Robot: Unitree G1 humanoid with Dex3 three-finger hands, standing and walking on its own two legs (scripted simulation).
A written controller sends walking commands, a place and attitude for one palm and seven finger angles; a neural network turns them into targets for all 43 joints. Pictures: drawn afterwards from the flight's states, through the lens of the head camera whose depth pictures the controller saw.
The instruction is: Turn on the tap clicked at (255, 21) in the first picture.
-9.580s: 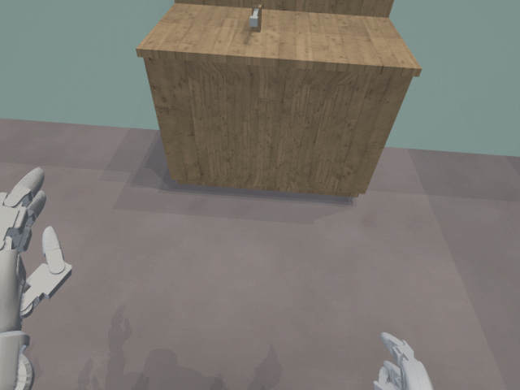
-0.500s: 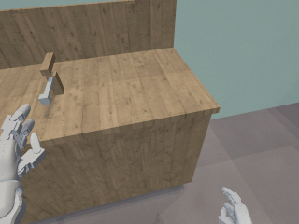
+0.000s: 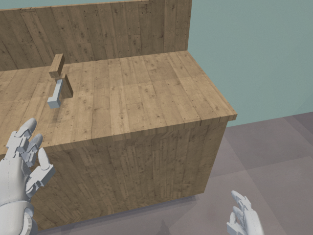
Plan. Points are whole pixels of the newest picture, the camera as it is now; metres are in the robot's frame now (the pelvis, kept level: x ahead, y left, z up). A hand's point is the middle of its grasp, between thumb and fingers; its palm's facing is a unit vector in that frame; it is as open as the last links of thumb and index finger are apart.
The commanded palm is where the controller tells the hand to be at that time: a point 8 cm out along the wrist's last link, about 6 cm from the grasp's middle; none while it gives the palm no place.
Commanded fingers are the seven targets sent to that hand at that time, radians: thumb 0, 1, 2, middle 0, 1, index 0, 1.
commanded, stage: turn the palm inward beside the body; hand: left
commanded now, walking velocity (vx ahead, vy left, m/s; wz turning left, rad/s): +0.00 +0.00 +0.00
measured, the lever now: (54, 102) +0.44 +0.40 +0.10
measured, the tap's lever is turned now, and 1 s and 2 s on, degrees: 0 0 0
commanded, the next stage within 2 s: reach beside the lever's end, fingers flat in 1.02 s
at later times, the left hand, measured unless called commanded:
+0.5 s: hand (50, 182) +0.17 +0.24 +0.14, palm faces +0.51 -0.86 -0.10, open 7.4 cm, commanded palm +0.11 +0.28 +0.15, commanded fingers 0.00 0.90 0.90 -0.20 -0.30 -0.20 -0.30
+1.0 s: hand (58, 174) +0.18 +0.23 +0.14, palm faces +0.52 -0.85 -0.09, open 7.4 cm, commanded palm +0.13 +0.27 +0.15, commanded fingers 0.00 0.90 0.90 -0.20 -0.30 -0.20 -0.30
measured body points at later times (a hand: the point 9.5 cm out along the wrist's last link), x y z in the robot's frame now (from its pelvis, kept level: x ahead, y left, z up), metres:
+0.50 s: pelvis -0.01 +0.00 +0.00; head -0.05 -0.01 +0.45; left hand +0.13 +0.28 +0.14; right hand +0.19 -0.20 -0.06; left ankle +0.04 +0.13 -0.72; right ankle -0.01 -0.09 -0.72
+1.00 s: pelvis +0.00 +0.00 +0.00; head -0.03 -0.02 +0.45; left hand +0.15 +0.27 +0.15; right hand +0.22 -0.20 -0.06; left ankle +0.04 +0.13 -0.72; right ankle -0.01 -0.09 -0.72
